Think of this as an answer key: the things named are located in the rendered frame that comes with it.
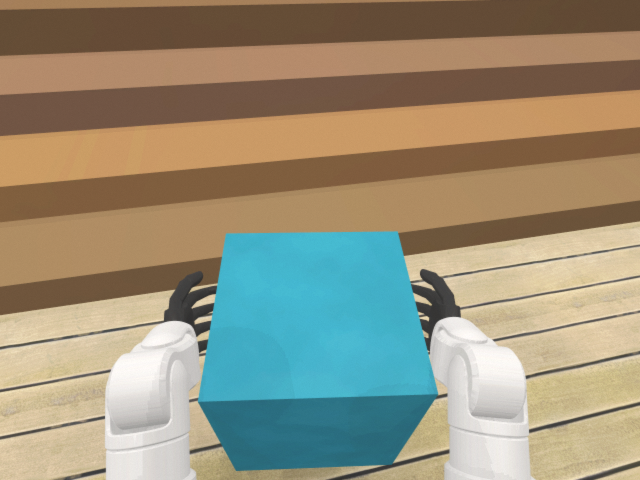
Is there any carton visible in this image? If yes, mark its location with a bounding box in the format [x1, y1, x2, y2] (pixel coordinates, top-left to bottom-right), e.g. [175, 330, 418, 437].
[198, 231, 438, 471]

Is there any left robot forearm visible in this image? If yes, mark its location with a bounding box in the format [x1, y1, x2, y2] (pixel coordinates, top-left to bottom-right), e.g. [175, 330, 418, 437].
[105, 321, 201, 480]

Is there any robot right hand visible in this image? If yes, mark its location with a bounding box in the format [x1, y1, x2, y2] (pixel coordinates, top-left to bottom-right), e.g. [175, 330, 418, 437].
[411, 269, 461, 351]

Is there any robot left hand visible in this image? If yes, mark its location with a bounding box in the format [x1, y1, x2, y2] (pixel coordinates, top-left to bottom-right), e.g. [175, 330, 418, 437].
[163, 271, 217, 353]

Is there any right robot forearm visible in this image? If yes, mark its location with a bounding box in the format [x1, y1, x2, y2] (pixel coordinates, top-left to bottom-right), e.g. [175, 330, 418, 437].
[430, 317, 536, 480]

